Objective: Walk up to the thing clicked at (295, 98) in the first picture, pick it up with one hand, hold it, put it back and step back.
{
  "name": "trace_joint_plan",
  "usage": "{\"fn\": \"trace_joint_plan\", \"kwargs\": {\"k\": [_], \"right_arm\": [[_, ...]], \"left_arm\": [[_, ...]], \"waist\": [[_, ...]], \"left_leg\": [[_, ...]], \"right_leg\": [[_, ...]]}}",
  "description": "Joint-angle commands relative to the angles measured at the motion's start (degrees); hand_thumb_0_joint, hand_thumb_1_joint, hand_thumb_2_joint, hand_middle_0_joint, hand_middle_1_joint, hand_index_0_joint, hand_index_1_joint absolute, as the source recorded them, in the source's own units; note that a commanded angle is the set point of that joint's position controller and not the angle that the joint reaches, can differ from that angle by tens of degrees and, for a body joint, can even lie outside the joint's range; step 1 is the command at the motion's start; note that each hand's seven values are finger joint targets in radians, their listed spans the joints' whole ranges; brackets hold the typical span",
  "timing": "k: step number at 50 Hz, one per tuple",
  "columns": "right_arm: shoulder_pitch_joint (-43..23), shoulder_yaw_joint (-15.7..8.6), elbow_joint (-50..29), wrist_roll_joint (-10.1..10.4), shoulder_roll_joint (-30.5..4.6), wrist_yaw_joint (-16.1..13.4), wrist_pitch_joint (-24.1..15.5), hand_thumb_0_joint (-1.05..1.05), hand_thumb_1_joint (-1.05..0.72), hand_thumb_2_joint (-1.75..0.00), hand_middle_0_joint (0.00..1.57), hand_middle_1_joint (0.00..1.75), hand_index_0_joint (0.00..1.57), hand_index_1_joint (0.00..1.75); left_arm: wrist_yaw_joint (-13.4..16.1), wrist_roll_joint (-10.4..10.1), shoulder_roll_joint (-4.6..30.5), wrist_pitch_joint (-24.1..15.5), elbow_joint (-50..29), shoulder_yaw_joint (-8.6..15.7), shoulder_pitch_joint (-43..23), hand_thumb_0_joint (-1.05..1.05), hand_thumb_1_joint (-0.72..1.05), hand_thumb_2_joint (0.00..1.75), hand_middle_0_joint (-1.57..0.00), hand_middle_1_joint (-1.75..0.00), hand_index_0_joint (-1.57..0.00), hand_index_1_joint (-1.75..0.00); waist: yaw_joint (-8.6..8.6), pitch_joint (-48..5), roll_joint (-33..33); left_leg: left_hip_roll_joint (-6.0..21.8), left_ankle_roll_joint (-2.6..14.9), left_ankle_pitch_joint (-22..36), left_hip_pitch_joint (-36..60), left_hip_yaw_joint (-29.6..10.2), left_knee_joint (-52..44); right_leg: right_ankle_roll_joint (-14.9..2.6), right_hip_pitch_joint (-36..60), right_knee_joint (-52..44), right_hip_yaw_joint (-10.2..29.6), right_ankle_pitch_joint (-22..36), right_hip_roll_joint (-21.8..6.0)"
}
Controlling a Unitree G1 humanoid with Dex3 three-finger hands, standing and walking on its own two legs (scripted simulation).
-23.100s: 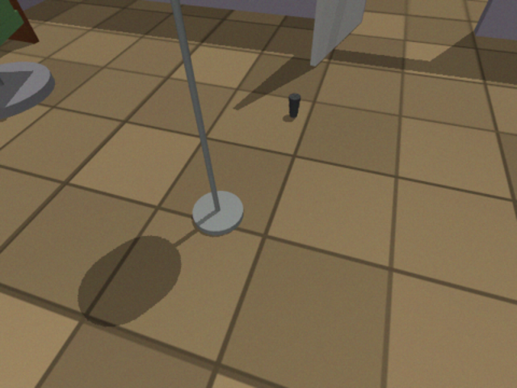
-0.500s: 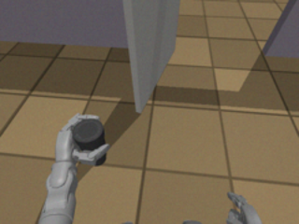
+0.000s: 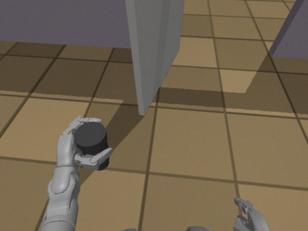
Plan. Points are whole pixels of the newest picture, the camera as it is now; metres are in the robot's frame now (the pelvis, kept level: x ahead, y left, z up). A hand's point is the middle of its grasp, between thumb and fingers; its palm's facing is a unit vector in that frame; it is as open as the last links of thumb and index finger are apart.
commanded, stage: crouch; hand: left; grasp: from the side
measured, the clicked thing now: (95, 149) +0.32 +0.17 +0.02
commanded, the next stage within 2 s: lower in 1.96 s
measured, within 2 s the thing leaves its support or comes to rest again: neither
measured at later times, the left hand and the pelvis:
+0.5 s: hand (102, 163) +0.32 +0.17 -0.06, palm faces +0.06 -1.00 +0.02, open 9.8 cm; pelvis -0.02 +0.00 -0.05, yaw +0 degrees
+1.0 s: hand (114, 182) +0.34 +0.18 -0.31, palm faces +0.05 -1.00 -0.01, open 9.8 cm; pelvis -0.07 +0.00 -0.27, yaw -2 degrees
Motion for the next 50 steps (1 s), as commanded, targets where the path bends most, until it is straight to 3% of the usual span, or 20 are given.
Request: {"fn": "trace_joint_plan", "kwargs": {"k": [1, 3, 4, 8, 10, 15, 16, 17, 23, 27, 34, 35, 37, 39, 40, 41, 43, 44, 47, 50], "right_arm": [[-2.0, -3.0, -7.1, 0.3, -7.9, -0.7, -2.4, 0.0, -0.91, -0.9, 0.2, 0.3, 0.2, 0.3], [-2.3, -2.8, -7.2, 0.3, -7.6, -0.5, -2.6, 0.0, -0.9, -0.91, 0.2, 0.3, 0.2, 0.3], [-2.5, -2.8, -7.5, 0.3, -7.7, -0.6, -2.5, 0.0, -0.86, -0.9, 0.2, 0.3, 0.2, 0.3], [-2.0, -2.8, -6.3, 0.1, -7.5, -0.7, -2.4, 0.0, -0.87, -0.9, 0.2, 0.3, 0.2, 0.3], [-1.9, -3.0, -6.2, 0.0, -7.8, -0.4, -2.4, 0.0, -0.87, -0.9, 0.2, 0.3, 0.2, 0.3], [-1.9, -3.7, -5.7, -0.5, -8.2, 0.7, -2.7, 0.0, -0.87, -0.9, 0.2, 0.3, 0.2, 0.3], [-2.0, -3.6, -5.6, -0.5, -8.0, 1.0, -2.8, 0.0, -0.88, -0.9, 0.2, 0.3, 0.2, 0.3], [-1.9, -3.9, -5.6, -0.7, -8.3, 1.2, -3.0, 0.0, -0.88, -0.9, 0.2, 0.3, 0.2, 0.3], [-0.7, -4.0, -5.3, -1.6, -9.1, 2.3, -4.2, 0.0, -0.88, -0.9, 0.2, 0.3, 0.2, 0.3], [-1.0, -4.1, -5.9, -2.3, -10.4, 2.6, -4.8, 0.0, -0.89, -0.9, 0.2, 0.3, 0.2, 0.3], [-0.8, -3.6, -5.1, -3.2, -11.6, 3.2, -3.5, 0.0, -0.89, -0.91, 0.2, 0.3, 0.2, 0.3], [-0.4, -3.6, -4.9, -3.3, -11.8, 3.4, -3.3, 0.0, -0.89, -0.91, 0.2, 0.3, 0.2, 0.3], [-0.4, -3.7, -4.2, -3.6, -12.0, 3.4, -3.0, 0.0, -0.89, -0.91, 0.2, 0.3, 0.2, 0.3], [-0.4, -3.8, -3.8, -3.7, -12.2, 3.8, -3.0, 0.0, -0.89, -0.91, 0.2, 0.3, 0.2, 0.3], [-0.1, -3.8, -3.1, -3.9, -12.1, 3.8, -2.9, 0.0, -0.9, -0.91, 0.2, 0.3, 0.2, 0.3], [0.0, -4.0, -2.6, -4.1, -12.2, 3.9, -2.9, 0.0, -0.9, -0.91, 0.2, 0.3, 0.2, 0.3], [0.2, -3.9, -1.6, -4.4, -12.3, 4.1, -3.0, 0.0, -0.9, -0.91, 0.2, 0.3, 0.2, 0.3], [-0.1, -3.7, -1.3, -4.6, -12.1, 4.3, -3.0, 0.0, -0.9, -0.91, 0.2, 0.3, 0.2, 0.3], [-0.4, -3.3, -0.5, -5.4, -12.7, 4.9, -2.8, 0.0, -0.89, -0.91, 0.2, 0.3, 0.2, 0.3], [-1.4, -3.0, -0.5, -6.1, -12.7, 5.5, -2.5, 0.0, -0.89, -0.91, 0.2, 0.3, 0.2, 0.3]], "left_arm": [[-0.5, -1.2, 7.6, -5.8, -14.7, 2.9, -16.9, 0.0, 0.24, 1.18, -1.21, -1.34, -1.22, -1.34], [-0.2, -1.5, 8.0, -6.2, -16.8, 3.6, -18.3, 0.0, 0.32, 1.24, -1.27, -1.39, -1.27, -1.39], [0.0, -1.5, 7.6, -6.2, -18.1, 2.9, -18.1, 0.0, 0.33, 1.17, -1.23, -1.31, -1.24, -1.31], [0.6, -1.0, 7.3, -6.0, -12.2, 3.9, -16.6, 0.0, 0.36, 1.18, -1.25, -1.31, -1.26, -1.31], [0.1, -0.8, 5.7, -6.4, -9.1, 2.4, -17.2, 0.0, 0.35, 1.18, -1.25, -1.32, -1.26, -1.31], [-0.4, -0.2, 6.4, -10.2, -5.6, 3.8, -19.6, 0.0, 0.34, 1.2, -1.25, -1.34, -1.27, -1.34], [-0.5, -0.3, 5.5, -10.7, -0.9, 4.0, -19.5, 0.0, 0.32, 1.2, -1.26, -1.35, -1.27, -1.34], [-0.7, -0.4, 6.8, -12.3, -2.6, 5.1, -20.6, 0.0, 0.31, 1.2, -1.26, -1.35, -1.27, -1.34], [-3.0, -0.7, 8.6, -20.8, 5.5, 7.1, -24.6, 0.0, 0.28, 1.2, -1.27, -1.36, -1.28, -1.36], [-4.3, -1.2, 10.6, -25.9, 8.0, 8.8, -27.4, 0.0, 0.31, 1.22, -1.28, -1.37, -1.29, -1.37], [-5.6, -0.7, 13.4, -28.3, 11.1, 11.2, -30.1, 0.0, 0.27, 1.23, -1.27, -1.35, -1.27, -1.37], [-5.8, -0.9, 12.2, -28.3, 10.6, 10.2, -31.5, 0.0, 0.28, 1.24, -1.27, -1.35, -1.27, -1.36], [-5.6, -0.8, 13.6, -28.2, 11.4, 12.2, -30.8, 0.0, 0.3, 1.25, -1.27, -1.35, -1.26, -1.37], [-5.8, -0.9, 13.0, -28.4, 10.7, 11.2, -33.4, 0.0, 0.34, 1.26, -1.27, -1.35, -1.27, -1.36], [-5.7, -0.9, 14.1, -28.4, 12.2, 12.6, -33.9, 0.0, 0.33, 1.25, -1.27, -1.35, -1.27, -1.36], [-6.3, -0.7, 12.4, -28.6, 12.3, 11.0, -34.7, 0.0, 0.34, 1.25, -1.26, -1.34, -1.26, -1.35], [-6.2, -0.4, 14.2, -29.1, 14.8, 12.8, -36.3, 0.0, 0.34, 1.24, -1.25, -1.34, -1.25, -1.35], [-6.3, 0.0, 14.1, -29.2, 16.3, 12.0, -37.4, 0.0, 0.33, 1.24, -1.25, -1.33, -1.25, -1.34], [-6.7, 1.0, 16.6, -30.3, 21.1, 15.1, -38.1, 0.0, 0.34, 1.24, -1.23, -1.34, -1.24, -1.34], [-6.4, 2.1, 17.3, -31.6, 22.5, 15.7, -40.6, 0.0, 0.3, 1.26, -1.25, -1.36, -1.25, -1.37]], "waist": [[0.07, -17.2, 0.4], [0.59, -17.8, 1.6], [0.74, -18.2, 2.1], [-0.23, -15.5, -0.7], [-1.23, -12.1, -0.9], [-0.66, -13.2, 0.9], [-1.5, -11.6, -0.3], [-0.61, -14.1, 0.7], [-2.78, -24.0, 0.0], [-2.01, -31.2, 1.9], [-0.76, -39.5, 7.5], [-1.63, -41.0, 7.8], [-1.49, -42.5, 6.7], [-2.07, -45.0, 5.7], [-2.5, -45.4, 4.2], [-3.58, -46.0, 3.4], [-3.97, -46.1, 1.4], [-4.13, -45.1, 1.3], [-3.62, -44.2, 3.0], [-3.41, -43.2, 4.5]], "left_leg": [[-1.0, 1.18, 13.2, 7.5, 1.2, -6.1], [-1.0, 1.03, 13.0, 7.3, 1.2, -6.3], [-1.1, 0.95, 13.3, 7.8, 1.4, -6.5], [-1.1, 1.46, 14.2, 5.5, 1.6, -5.0], [-0.7, 1.5, 12.1, 3.7, 1.2, -4.9], [-1.0, 1.31, 6.5, -2.0, 0.8, -1.7], [-1.0, 1.44, 4.1, -4.1, 0.7, -0.7], [-1.2, 1.37, 4.4, -5.3, 0.7, 1.0], [-1.4, 1.81, 1.4, -16.3, 0.0, 14.2], [-1.6, 1.97, 2.6, -26.0, -0.4, 24.9], [-1.6, 1.25, 4.1, -33.7, -1.1, 34.7], [-1.5, 1.15, 5.2, -34.1, -1.5, 36.0], [-1.7, 1.44, 4.9, -37.6, -1.3, 39.1], [-1.7, 1.7, 5.7, -39.8, -1.2, 42.3], [-1.7, 2.12, 5.4, -42.8, -0.8, 44.8], [-1.6, 2.35, 5.7, -43.9, -0.9, 46.6], [-1.7, 2.71, 4.7, -48.8, -0.7, 50.1], [-1.8, 2.65, 3.1, -51.1, -0.6, 51.2], [-1.8, 2.3, 1.7, -54.1, -0.8, 54.6], [-2.0, 1.87, -3.9, -59.1, -0.3, 56.8]], "right_leg": [[-1.09, 6.6, -6.1, -0.5, 15.1, 0.9], [-1.17, 7.0, -5.7, -0.6, 14.9, 0.9], [-1.27, 7.0, -6.0, -0.6, 15.1, 0.9], [-0.78, 5.7, -5.5, -0.4, 17.1, 0.7], [-0.96, 2.0, -4.5, -0.6, 14.5, 0.9], [-1.59, -3.3, -0.5, -0.5, 9.1, 0.8], [-1.56, -5.9, 0.5, -0.3, 7.0, 0.9], [-1.65, -6.2, 2.0, -0.3, 7.1, 0.7], [-1.87, -20.0, 14.5, -0.3, 3.9, 1.1], [-1.9, -29.4, 24.1, 0.8, 3.6, 0.8], [-2.82, -42.6, 36.4, 0.2, 1.9, 1.2], [-2.94, -44.3, 38.2, -0.4, 2.5, 1.3], [-2.77, -45.5, 40.4, -0.3, 2.8, 1.4], [-2.75, -47.1, 43.0, -0.3, 3.8, 1.6], [-2.33, -47.0, 43.6, 0.5, 4.2, 1.4], [-2.23, -48.2, 44.9, 0.4, 5.0, 1.4], [-1.98, -49.4, 47.3, 0.5, 4.9, 1.4], [-2.04, -51.1, 48.5, 0.4, 3.2, 1.5], [-2.62, -57.3, 53.8, -1.0, 0.9, 1.7], [-2.94, -61.6, 57.1, -1.5, -4.3, 1.8]]}}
